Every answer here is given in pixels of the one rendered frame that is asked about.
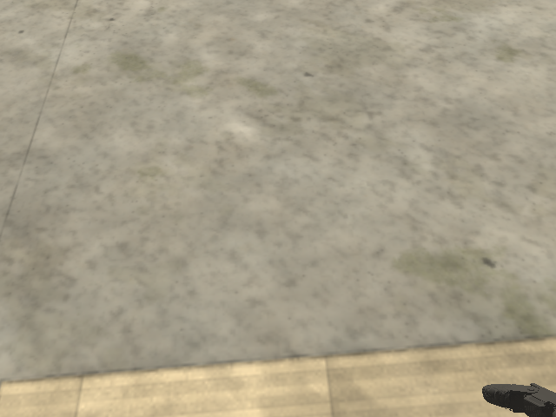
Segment robot right hand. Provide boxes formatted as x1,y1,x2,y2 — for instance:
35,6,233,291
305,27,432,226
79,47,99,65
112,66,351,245
482,383,556,417

